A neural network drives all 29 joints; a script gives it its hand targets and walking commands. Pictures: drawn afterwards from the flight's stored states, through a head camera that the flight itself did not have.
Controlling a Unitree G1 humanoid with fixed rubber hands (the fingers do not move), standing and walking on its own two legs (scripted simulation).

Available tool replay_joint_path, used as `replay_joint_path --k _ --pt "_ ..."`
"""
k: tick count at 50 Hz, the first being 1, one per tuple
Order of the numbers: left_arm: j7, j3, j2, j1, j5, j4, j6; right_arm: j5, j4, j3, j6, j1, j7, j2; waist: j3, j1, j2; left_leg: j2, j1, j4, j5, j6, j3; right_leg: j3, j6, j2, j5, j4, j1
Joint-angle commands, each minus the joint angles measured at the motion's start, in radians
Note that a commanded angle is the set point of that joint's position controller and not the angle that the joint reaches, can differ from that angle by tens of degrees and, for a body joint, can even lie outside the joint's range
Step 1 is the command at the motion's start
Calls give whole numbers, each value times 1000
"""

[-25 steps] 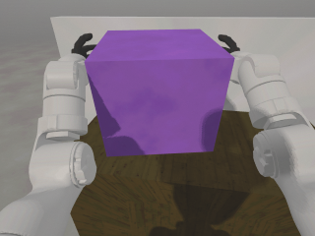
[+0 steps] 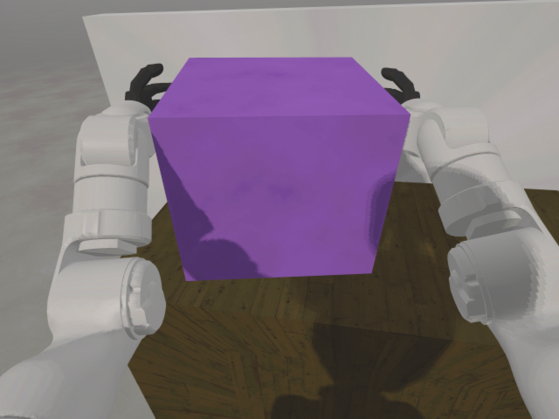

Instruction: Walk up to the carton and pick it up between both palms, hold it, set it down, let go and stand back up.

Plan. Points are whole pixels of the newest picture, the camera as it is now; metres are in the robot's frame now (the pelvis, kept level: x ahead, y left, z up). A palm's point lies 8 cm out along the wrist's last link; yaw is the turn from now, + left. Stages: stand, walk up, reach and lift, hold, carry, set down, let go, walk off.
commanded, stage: hold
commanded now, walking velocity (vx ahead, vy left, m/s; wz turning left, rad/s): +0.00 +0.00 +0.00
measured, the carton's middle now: (275, 160) +0.39 -0.01 +0.27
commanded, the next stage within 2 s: none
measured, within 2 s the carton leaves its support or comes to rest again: neither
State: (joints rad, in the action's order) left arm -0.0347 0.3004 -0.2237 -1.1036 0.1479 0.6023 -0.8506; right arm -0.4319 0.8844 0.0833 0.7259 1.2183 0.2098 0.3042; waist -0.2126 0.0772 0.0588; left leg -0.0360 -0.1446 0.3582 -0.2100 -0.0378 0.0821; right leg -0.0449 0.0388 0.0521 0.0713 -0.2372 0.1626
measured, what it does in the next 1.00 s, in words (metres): stands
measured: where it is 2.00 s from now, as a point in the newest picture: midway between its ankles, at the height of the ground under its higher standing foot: outside the picture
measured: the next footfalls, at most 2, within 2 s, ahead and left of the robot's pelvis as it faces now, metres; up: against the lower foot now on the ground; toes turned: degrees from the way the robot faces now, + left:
none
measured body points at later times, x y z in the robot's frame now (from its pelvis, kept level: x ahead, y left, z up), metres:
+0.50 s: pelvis -0.01 +0.01 +0.00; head -0.12 +0.02 +0.44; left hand +0.37 +0.17 +0.37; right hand +0.36 -0.17 +0.37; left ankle -0.01 +0.14 -0.75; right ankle +0.04 -0.09 -0.75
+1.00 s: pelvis +0.00 +0.00 +0.00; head -0.09 -0.01 +0.44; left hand +0.40 +0.15 +0.34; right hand +0.38 -0.19 +0.32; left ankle -0.01 +0.14 -0.75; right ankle +0.04 -0.09 -0.75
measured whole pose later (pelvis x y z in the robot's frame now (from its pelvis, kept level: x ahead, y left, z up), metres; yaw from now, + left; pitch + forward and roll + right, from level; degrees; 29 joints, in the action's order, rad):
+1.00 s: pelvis +0.00 +0.00 +0.00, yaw +0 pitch +0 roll -1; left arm -0.02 0.32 -0.20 -1.06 0.14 0.54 -0.85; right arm -0.44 0.80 0.09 0.74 1.17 0.23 0.31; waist -0.21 0.08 0.07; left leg -0.03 -0.14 0.36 -0.21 -0.03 0.08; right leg -0.04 0.04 0.05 0.07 -0.24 0.16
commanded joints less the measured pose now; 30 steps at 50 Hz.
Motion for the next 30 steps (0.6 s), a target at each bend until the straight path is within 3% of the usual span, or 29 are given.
replay_joint_path --k 1,4,9,15,20,25,30 --pt "-151 -245 582 -646 -210 -247 41 -190 -503 130 -48 759 -82 -663 -401 7 -94 82 -54 -15 265 12 -12 96 -61 -19 -415 -68 -406" --pt "-143 -256 585 -652 -209 -276 37 -189 -519 143 -40 751 -80 -679 -391 1 -104 82 -51 -23 243 17 -13 95 -66 -15 -384 -60 -391" --pt "-131 -266 601 -706 -206 -255 29 -177 -474 121 -29 778 -94 -685 -347 -5 -94 65 -75 -47 159 23 -15 90 -53 -6 -214 -35 -328" --pt "-136 -227 603 -733 -166 -90 23 -117 -272 37 -18 787 -127 -637 -215 -8 -43 33 -157 -107 -17 28 -10 86 -31 3 6 -11 -277" --pt "-150 -194 599 -771 -147 32 40 -75 -119 -43 -26 808 -161 -576 -163 4 36 -2 -287 -164 -153 32 13 86 -15 12 52 -37 -331" --pt "-158 -149 566 -790 -135 85 63 -71 -49 -81 -47 823 -179 -560 -170 -3 44 6 -280 -153 -105 25 2 88 -8 1 44 -30 -309" --pt "-163 -149 546 -759 -141 57 66 -93 -79 -60 -61 809 -169 -561 -205 2 24 27 -203 -102 42 7 -11 89 -9 -11 -42 -19 -303"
